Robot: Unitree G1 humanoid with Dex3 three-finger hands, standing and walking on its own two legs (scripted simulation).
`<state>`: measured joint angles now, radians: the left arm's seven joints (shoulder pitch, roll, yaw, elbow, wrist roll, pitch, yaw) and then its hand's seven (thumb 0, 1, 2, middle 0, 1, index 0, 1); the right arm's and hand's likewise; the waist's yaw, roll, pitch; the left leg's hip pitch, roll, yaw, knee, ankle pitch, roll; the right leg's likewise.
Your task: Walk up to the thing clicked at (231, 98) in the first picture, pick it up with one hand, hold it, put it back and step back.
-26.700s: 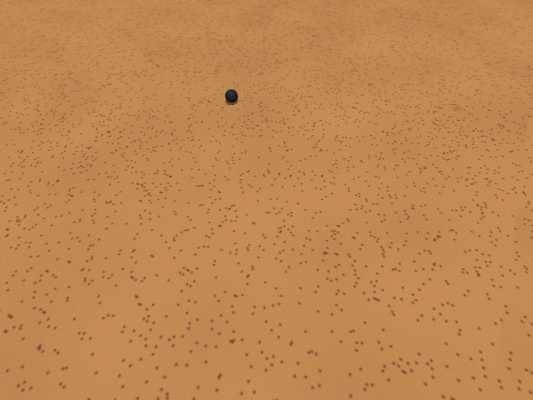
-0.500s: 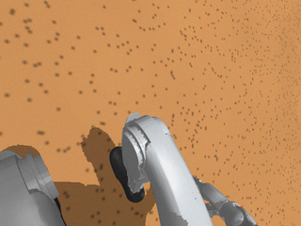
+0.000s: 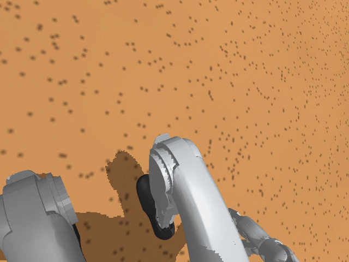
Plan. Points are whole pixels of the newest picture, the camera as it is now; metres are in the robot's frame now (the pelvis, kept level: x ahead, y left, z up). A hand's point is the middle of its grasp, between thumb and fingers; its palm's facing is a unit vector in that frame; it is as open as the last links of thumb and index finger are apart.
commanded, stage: settle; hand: left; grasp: from above
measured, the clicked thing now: out of the picture +0.46 +0.40 -0.24
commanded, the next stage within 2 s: lift in 0.48 s
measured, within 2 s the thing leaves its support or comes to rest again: neither
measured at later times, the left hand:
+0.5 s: hand out of the picture +0.44 +0.39 -0.13, palm faces -0.44 -0.12 -0.89, open 10.4 cm
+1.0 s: hand out of the picture +0.40 +0.39 -0.05, palm faces -0.45 -0.17 -0.87, open 10.4 cm
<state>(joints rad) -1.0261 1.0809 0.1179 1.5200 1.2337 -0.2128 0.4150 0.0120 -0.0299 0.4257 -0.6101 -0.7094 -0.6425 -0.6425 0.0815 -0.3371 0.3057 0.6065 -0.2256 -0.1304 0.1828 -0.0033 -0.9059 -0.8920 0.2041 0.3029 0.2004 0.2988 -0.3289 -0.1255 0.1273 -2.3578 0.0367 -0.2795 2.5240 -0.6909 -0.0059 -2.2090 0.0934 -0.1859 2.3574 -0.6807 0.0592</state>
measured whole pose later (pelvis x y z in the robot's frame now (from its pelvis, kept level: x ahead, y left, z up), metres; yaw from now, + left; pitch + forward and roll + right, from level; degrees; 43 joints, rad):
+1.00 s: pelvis -0.01 -0.01 +0.07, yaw +8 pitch +34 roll -9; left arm -0.82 0.81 0.08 1.03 1.07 -0.16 0.01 0.01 -0.03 0.37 -0.65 -0.66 -0.69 -0.60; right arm 0.19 -0.29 0.08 0.61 -0.07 0.09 0.08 0.00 -0.91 -0.89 0.20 0.30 0.20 0.30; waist -0.19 0.02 -0.08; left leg -2.23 0.02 -0.14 2.25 -0.63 0.00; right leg -2.11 0.04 -0.09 2.17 -0.67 0.04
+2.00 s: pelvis +0.03 +0.00 +0.38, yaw +14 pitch +14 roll -2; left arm -0.36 0.45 -0.15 0.85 1.00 -0.05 0.12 0.01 -0.02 0.50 -0.53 -0.77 -0.57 -0.72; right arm 0.24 -0.25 -0.02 0.74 0.03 -0.04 -0.05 0.00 -0.91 -0.89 0.20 0.30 0.20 0.30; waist -0.07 0.05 -0.13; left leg -0.95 0.05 -0.02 1.13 -0.43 0.00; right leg -0.89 0.02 0.00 1.09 -0.45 0.02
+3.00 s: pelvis +0.08 +0.01 +0.45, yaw +13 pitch +4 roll +0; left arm -0.30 0.39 -0.22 0.74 0.98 0.02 0.01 0.02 -0.02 0.51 -0.52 -0.79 -0.56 -0.73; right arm 0.23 -0.25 -0.04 0.71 0.05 0.03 -0.05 0.00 -0.90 -0.89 0.20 0.30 0.20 0.30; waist -0.01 0.04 -0.05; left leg -0.39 0.03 0.04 0.61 -0.29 0.00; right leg -0.36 0.00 0.04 0.60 -0.31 0.02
